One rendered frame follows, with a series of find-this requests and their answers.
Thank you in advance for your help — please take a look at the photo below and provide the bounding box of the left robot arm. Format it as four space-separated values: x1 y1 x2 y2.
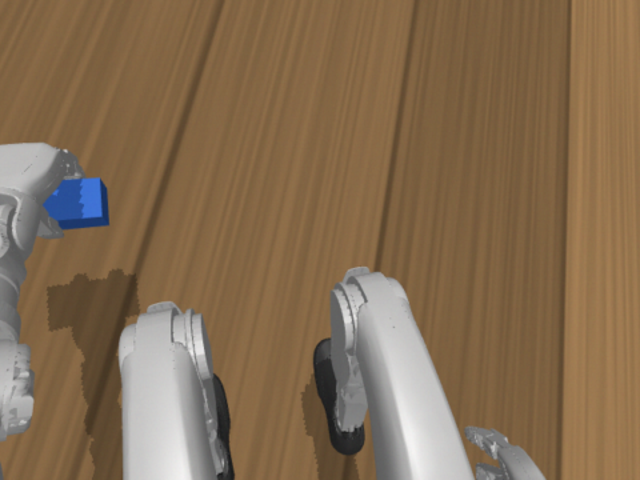
0 187 42 480

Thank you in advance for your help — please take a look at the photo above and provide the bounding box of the small box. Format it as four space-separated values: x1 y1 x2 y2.
43 178 109 230

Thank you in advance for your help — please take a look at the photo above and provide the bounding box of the left robot hand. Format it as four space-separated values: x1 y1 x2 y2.
0 143 86 239

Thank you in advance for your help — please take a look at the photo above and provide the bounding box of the right robot foot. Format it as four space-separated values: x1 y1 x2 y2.
313 338 365 455

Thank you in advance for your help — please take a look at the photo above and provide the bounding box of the left robot foot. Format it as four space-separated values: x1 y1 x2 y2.
212 373 234 480

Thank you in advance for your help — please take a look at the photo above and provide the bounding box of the right robot hand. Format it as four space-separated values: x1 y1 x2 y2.
464 426 546 480

